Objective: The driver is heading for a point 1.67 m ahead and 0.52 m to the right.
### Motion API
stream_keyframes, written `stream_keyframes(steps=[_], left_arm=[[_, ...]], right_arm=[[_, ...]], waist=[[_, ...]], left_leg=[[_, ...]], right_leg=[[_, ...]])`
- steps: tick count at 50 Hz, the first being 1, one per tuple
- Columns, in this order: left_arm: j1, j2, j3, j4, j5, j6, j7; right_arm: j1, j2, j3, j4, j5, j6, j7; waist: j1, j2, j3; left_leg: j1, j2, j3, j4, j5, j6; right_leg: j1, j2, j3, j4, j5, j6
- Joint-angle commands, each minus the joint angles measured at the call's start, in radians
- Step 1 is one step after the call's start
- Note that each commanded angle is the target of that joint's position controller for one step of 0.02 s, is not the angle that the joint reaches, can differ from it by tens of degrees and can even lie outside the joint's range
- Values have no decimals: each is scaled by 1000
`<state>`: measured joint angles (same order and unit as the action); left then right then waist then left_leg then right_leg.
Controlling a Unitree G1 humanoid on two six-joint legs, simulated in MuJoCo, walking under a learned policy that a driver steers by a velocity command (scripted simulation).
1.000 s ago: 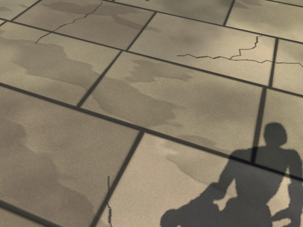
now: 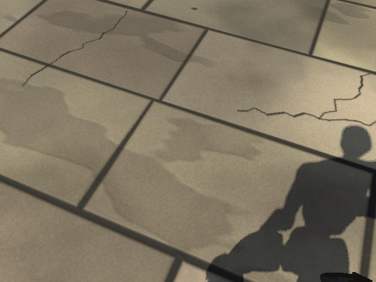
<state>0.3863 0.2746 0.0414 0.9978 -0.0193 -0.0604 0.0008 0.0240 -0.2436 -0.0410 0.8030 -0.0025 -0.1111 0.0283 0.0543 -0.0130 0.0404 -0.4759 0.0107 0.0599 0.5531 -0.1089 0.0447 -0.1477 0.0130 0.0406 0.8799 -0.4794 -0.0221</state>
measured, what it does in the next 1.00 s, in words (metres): walks ahead, turning right: right foot, then left foot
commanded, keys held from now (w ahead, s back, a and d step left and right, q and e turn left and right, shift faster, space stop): e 0.68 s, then no key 0.32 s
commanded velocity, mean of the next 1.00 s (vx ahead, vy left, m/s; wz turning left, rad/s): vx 0.10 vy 0.00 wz -0.42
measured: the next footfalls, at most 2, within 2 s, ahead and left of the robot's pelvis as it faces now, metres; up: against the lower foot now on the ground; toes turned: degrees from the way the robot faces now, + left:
right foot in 0.42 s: +0.26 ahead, -0.13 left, +0.00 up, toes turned -15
left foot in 0.86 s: +0.30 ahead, +0.09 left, +0.00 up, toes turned -27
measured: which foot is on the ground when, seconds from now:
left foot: down 0.00-0.42, up 0.44-0.84, down 0.86-1.00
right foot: up 0.00-0.40, down 0.42-0.86, up 0.88-1.00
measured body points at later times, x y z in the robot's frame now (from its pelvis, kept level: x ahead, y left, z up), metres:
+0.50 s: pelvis +0.16 -0.03 +0.00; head +0.20 -0.06 +0.45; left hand +0.37 +0.21 -0.09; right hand +0.23 -0.33 -0.13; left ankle +0.11 +0.12 -0.65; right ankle +0.22 -0.12 -0.72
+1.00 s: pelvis +0.21 +0.00 +0.02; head +0.24 +0.01 +0.46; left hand +0.48 +0.18 -0.09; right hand +0.17 -0.29 -0.09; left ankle +0.26 +0.11 -0.72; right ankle +0.16 -0.11 -0.67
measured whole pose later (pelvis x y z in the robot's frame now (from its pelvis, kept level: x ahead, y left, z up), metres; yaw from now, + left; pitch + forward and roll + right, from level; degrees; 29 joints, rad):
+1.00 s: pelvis +0.21 +0.00 +0.02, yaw -27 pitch +1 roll -1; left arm 0.16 0.31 0.08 0.70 0.00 0.04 0.04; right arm 0.19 -0.26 -0.05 0.86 -0.02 -0.02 -0.02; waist -0.03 -0.04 0.02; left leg -0.26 0.01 -0.02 0.48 -0.25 0.00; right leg -0.46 0.11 0.14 0.92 -0.46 0.03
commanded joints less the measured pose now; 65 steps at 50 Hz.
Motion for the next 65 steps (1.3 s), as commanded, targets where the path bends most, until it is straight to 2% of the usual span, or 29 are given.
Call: stream_keyframes(steps=[1,3,4,6,12,18,20,21,22,23,24,26,27,29,34,39,42,43,44,45,46,47,50,54,57,59,60,62,65], left_arm=[[-34,150,29,-92,-31,-42,5],[-51,117,42,-87,-9,-14,21],[-8,81,40,-83,-11,6,21],[1,45,38,-98,-6,36,20],[-153,36,39,-203,9,46,-6],[-217,82,64,-285,12,63,-41],[-112,123,88,-269,17,55,-34],[-48,240,124,-273,22,53,-11],[-53,305,126,-297,36,57,2],[-48,250,107,-311,37,48,-10],[-117,222,101,-329,28,39,-13],[-214,169,87,-345,1,45,3],[-236,163,83,-352,7,52,11],[-237,171,86,-363,22,58,22],[-226,195,96,-376,13,68,40],[-231,167,79,-378,25,82,35],[-242,149,63,-376,16,94,38],[-207,132,56,-367,16,94,39],[-174,84,42,-368,29,91,38],[-204,112,56,-406,20,80,35],[-235,177,72,-394,27,74,37],[-226,197,86,-376,16,75,35],[-184,111,68,-333,20,95,40],[-253,40,35,-337,12,87,32],[-202,75,44,-298,7,88,30],[-184,168,59,-302,24,94,42],[-198,163,59,-280,26,95,34],[-217,88,41,-281,36,84,16],[-209,98,39,-256,33,62,16]], right_arm=[[259,-157,-42,13,-8,5,-19],[153,-97,-26,13,-16,-4,-11],[118,-105,-28,14,-24,-6,-11],[83,-113,-33,17,-24,-7,-17],[78,-171,-49,36,-11,32,-68],[79,-204,-65,44,26,82,-78],[99,-184,-64,47,30,94,-80],[136,-161,-56,32,-1,91,-74],[161,-103,-36,1,-41,86,-60],[142,-130,-39,5,-14,82,-46],[84,-152,-45,-10,19,82,-44],[50,-166,-55,-3,0,95,-67],[52,-171,-59,-7,-5,103,-72],[76,-148,-56,-4,-3,107,-74],[58,-125,-46,-11,1,105,-76],[81,-139,-46,-8,8,95,-59],[148,-129,-44,11,4,80,-40],[165,-159,-49,12,-9,77,-37],[173,-223,-58,1,-32,79,-39],[134,-248,-60,2,-52,81,-39],[93,-203,-50,-26,-53,73,-42],[76,-196,-50,-30,-37,69,-47],[69,-153,-34,-19,1,69,-52],[122,-159,-33,14,-4,92,-51],[149,-170,-32,34,16,97,-45],[184,-142,-19,36,-13,71,-30],[208,-114,-14,47,-13,62,-24],[118,-145,-19,53,-14,68,-27],[119,-129,-17,65,-9,90,-42]], waist=[[-143,134,-224],[-69,74,-108],[-33,128,-100],[-6,122,-70],[-39,98,-97],[-39,102,-73],[11,40,-123],[19,-149,-184],[-40,-313,-259],[1,-182,-387],[-5,-117,-300],[-40,-20,-180],[-62,-48,-164],[-73,-87,-170],[-50,-108,-180],[-33,-150,-166],[-71,-137,-156],[-68,-91,-146],[-37,105,-149],[-15,299,-82],[-46,234,-73],[-42,188,-71],[-30,139,-66],[-83,199,-100],[-59,179,-91],[-91,32,-143],[-122,-94,-154],[-69,-33,-96],[-78,-55,-44]], left_leg=[[648,374,-421,-196,333,207],[403,281,-207,-252,520,150],[326,283,-155,-272,553,164],[250,261,-63,-308,592,173],[303,246,85,-322,509,159],[422,302,77,-162,442,110],[387,228,124,65,455,37],[222,133,163,326,194,-47],[-92,-49,96,647,-607,-120],[-134,-45,-118,754,-624,-102],[-188,-16,-134,761,-544,-82],[-184,32,-136,638,-395,-78],[-125,30,-134,596,-353,-80],[-73,4,-125,514,-307,-88],[-17,-21,-142,302,-238,-118],[83,-14,-120,164,-239,-108],[224,-19,-84,-94,-108,-63],[295,42,-131,-169,-42,-32],[362,235,-329,-239,51,37],[248,370,-511,-277,136,197],[213,367,-513,-289,123,239],[239,322,-446,-271,137,213],[300,238,-313,-220,240,159],[352,181,-230,-173,332,138],[332,166,-236,-146,297,105],[220,113,-186,-106,139,14],[254,45,-108,-136,-26,-33],[275,29,-85,-105,-53,-66],[282,33,-88,-96,-16,-61]], right_leg=[[-543,-51,78,446,-23,-6],[-441,-108,58,326,63,6],[-375,-115,48,312,85,20],[-364,-109,19,258,139,41],[-332,-104,-46,-95,426,43],[-333,-70,-84,-241,289,-19],[-146,-9,-107,-400,450,-73],[45,-146,114,-428,938,-146],[259,-369,472,-407,1256,-357],[272,-390,528,-458,1049,-401],[203,-346,443,-489,887,-355],[41,-262,337,-534,620,-251],[-36,-233,313,-553,566,-235],[-73,-199,291,-565,563,-227],[-85,-172,323,-567,403,-210],[-102,-174,363,-550,331,-193],[-122,-141,357,-488,358,-146],[-169,-101,323,-442,305,-100],[-266,8,204,-249,116,-38],[-346,101,87,-141,-89,5],[-327,60,127,17,-101,32],[-350,69,128,111,-65,45],[-354,47,129,142,10,90],[-194,0,-2,-199,43,110],[-29,6,-26,-540,326,73],[154,-123,104,-474,681,12],[82,-124,97,-427,592,-39],[-7,-91,91,-461,415,-32],[-64,-78,84,-466,406,-10]])
Velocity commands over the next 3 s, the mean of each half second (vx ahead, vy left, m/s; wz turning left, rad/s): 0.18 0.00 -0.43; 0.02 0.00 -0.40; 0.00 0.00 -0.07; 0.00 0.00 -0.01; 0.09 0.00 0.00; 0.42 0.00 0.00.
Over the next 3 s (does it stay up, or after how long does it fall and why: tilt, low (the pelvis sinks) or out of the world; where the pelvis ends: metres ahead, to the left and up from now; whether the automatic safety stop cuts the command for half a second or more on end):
stays up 0.43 -0.16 0.00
